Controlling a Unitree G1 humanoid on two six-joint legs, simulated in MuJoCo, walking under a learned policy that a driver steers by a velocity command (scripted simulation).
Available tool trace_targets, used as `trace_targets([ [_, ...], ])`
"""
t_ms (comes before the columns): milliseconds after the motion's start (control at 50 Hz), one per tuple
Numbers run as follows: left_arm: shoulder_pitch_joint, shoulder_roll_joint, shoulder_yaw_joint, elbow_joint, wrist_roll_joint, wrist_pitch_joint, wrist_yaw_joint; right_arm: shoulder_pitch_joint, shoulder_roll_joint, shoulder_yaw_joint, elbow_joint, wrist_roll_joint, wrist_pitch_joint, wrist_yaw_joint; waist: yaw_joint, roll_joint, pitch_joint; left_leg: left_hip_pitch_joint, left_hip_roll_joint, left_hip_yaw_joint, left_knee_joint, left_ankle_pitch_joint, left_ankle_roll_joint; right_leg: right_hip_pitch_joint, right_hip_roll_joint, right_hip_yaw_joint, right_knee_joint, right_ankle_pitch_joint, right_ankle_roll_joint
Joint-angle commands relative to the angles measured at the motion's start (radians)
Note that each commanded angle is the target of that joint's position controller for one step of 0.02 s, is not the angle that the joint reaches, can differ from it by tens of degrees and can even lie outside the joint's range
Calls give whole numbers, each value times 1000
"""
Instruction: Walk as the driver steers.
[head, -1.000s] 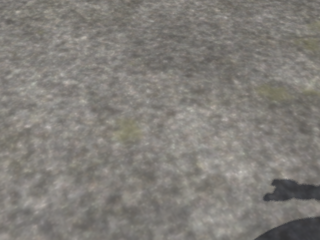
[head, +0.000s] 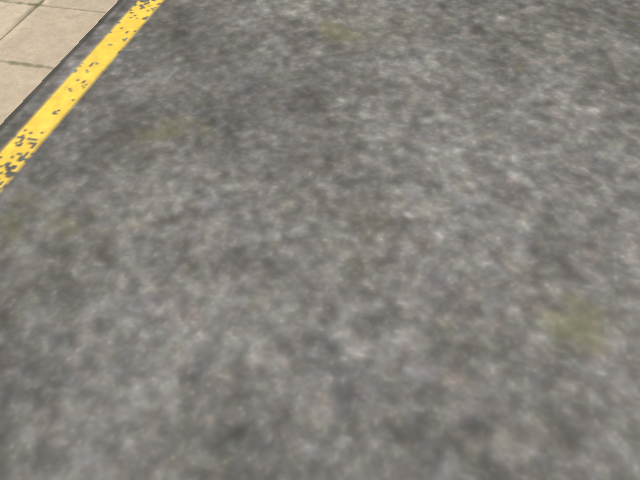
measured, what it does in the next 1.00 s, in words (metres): steps to the right, turning right: left foot, then right foot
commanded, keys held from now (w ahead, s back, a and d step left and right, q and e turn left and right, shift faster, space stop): e+shift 0.58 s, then w+e+shift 0.12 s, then w+q+shift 0.30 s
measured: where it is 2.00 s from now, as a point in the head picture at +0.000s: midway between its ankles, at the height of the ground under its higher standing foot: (528, 334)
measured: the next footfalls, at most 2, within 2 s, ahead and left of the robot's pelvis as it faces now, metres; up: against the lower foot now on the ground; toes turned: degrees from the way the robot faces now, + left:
left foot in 0.32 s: +0.07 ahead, +0.10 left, +0.00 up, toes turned -25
right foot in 0.86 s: +0.00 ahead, -0.16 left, +0.00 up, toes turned -43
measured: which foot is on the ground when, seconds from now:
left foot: up 0.00-0.30, down 0.32-0.86, up 0.88-1.00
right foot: down 0.00-0.32, up 0.34-0.84, down 0.86-1.00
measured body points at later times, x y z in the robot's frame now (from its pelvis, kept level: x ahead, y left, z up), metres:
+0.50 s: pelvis +0.01 +0.03 +0.01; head +0.05 +0.04 +0.46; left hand +0.24 +0.26 -0.11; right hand +0.02 -0.28 -0.08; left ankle +0.03 +0.12 -0.74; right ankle -0.06 -0.08 -0.65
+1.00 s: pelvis +0.07 -0.11 +0.00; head +0.08 -0.13 +0.45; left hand +0.35 +0.00 -0.09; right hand -0.10 -0.32 -0.14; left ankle +0.12 +0.04 -0.65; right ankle -0.03 -0.13 -0.74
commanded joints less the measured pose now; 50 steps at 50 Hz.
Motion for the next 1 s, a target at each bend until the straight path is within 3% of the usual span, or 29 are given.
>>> trace_targets([
  [20,25,234,72,-45,-7,-15,-18,3,-180,-54,-63,3,-15,-14,-7,-208,-2,-160,30,75,205,-131,-33,104,-303,478,-229,185,-193],
  [80,-2,222,91,-52,-14,-3,-13,3,-128,-44,-60,9,-14,3,-29,-160,-27,-205,49,74,322,-92,-70,114,-194,391,-195,179,-148],
  [140,11,204,104,-60,-13,9,-20,-35,-102,-34,-71,13,-15,-2,-7,-165,-65,-213,43,92,268,-81,-87,138,-149,404,-186,126,-144],
  [200,34,214,121,-60,-7,17,-22,-61,-104,-30,-84,20,-26,-9,15,-189,-88,-187,36,79,163,-80,-78,155,-145,476,-179,80,-148],
  [240,15,222,129,-67,-4,19,-25,-35,-115,-30,-77,25,-37,-16,6,-201,-103,-111,22,75,73,-65,-62,126,-137,513,-172,92,-131],
  [280,-36,220,132,-81,-6,20,-28,29,-123,-32,-58,27,-48,-27,-32,-210,-106,35,13,78,-89,-10,-42,38,-103,522,-162,51,-83],
  [300,-66,212,129,-89,-13,19,-27,77,-133,-36,-43,23,-54,-36,-67,-199,-97,149,32,77,-236,72,-30,-46,-61,501,-143,-43,-34],
  [320,-37,165,117,-95,-18,13,-23,84,-205,-52,-41,16,-59,-48,-48,-91,-102,260,183,-54,-356,16,3,-163,19,419,-56,-235,27],
  [340,12,101,104,-115,-25,8,-19,26,-311,-70,-75,6,-52,-48,-18,171,-114,289,479,-378,-433,-137,106,-302,165,163,221,-344,71],
  [360,3,198,123,-90,14,7,-9,-50,-277,-62,-86,-13,-46,-39,-12,90,-43,124,532,-357,-420,-23,168,-325,83,84,410,-325,79],
  [380,-7,221,132,-83,17,11,-16,-61,-198,-40,-91,-12,-46,-35,3,47,-24,69,483,-253,-373,135,171,-273,38,71,513,-275,72],
  [400,21,202,130,-66,18,19,-26,-88,-148,-25,-91,-6,-48,-31,25,37,-6,51,410,-129,-341,257,145,-261,28,59,590,-225,68],
  [440,68,180,120,-48,9,38,-50,-92,-136,-19,-99,-3,-50,-34,31,105,-18,104,342,20,-292,444,122,-290,13,12,698,-181,76],
  [460,51,176,114,-56,3,42,-58,-61,-137,-19,-95,-4,-50,-33,14,102,-22,141,339,58,-272,521,122,-307,-1,-9,684,-176,85],
  [520,-52,152,96,-99,-2,45,-70,49,-159,-34,-69,-2,-48,-30,-53,111,-23,273,376,96,-236,654,141,-372,-38,-52,594,-179,106],
  [580,-108,133,85,-133,-6,52,-80,91,-177,-48,-55,-5,-48,-23,-77,124,-32,318,420,131,-218,706,156,-357,-61,-80,503,-200,103],
  [620,-165,143,83,-161,-3,55,-95,138,-197,-61,-47,-14,-56,-10,-113,131,-55,323,455,105,-319,203,151,-344,-89,-95,455,-184,80],
  [660,-234,157,87,-195,2,59,-118,139,-222,-72,-45,-16,-69,-3,-125,136,-8,312,494,54,-419,-172,138,-381,-107,-104,423,-176,63],
  [720,-307,128,76,-223,8,47,-132,187,-219,-78,-18,-14,-93,4,-141,64,37,328,525,58,-467,-234,124,-398,-114,-93,352,-188,30],
  [800,-249,69,45,-181,27,-5,-105,192,-187,-66,52,-8,-105,29,-88,68,66,183,460,166,-460,-59,128,-138,-46,-133,115,-238,-39],
  [820,-198,67,42,-159,31,-18,-96,175,-195,-67,69,2,-99,33,-45,64,69,115,438,199,-413,48,134,-17,-22,-171,28,-192,-52],
  [840,-62,68,43,-108,40,-33,-82,148,-194,-64,83,25,-94,34,39,25,38,-13,404,255,-286,219,131,220,4,-200,-82,-66,-66],
  [860,159,132,71,-22,54,-46,-58,125,-165,-50,77,30,-101,40,142,-77,-85,-183,320,320,-27,366,110,553,-22,-137,-90,-79,-82],
  [880,345,247,94,0,69,-58,-32,47,-65,-17,4,28,-109,55,231,-324,-224,-475,201,332,366,-131,66,808,-367,287,-227,-479,-119],
  [900,278,315,103,-33,60,-64,-7,11,-93,-32,-17,25,-108,43,209,-253,-128,-665,106,130,573,-144,67,664,-484,499,-305,-524,-146],
  [920,198,243,84,-37,48,-64,6,14,-136,-45,-6,28,-107,44,152,-156,-29,-687,166,39,622,-41,76,562,-454,362,-282,-453,-119],
  [940,125,167,58,-36,34,-70,4,57,-146,-51,22,34,-106,56,86,-141,17,-635,199,56,604,45,68,470,-387,232,-291,-329,-81],
  [960,67,130,46,-42,25,-80,-1,104,-139,-54,57,28,-96,63,32,-141,33,-591,218,80,591,92,50,410,-338,132,-310,-223,-48],
  [1000,53,91,33,-37,17,-102,0,142,-114,-51,98,5,-68,79,0,-156,41,-545,232,118,645,160,26,331,-289,8,-344,-90,-18],
])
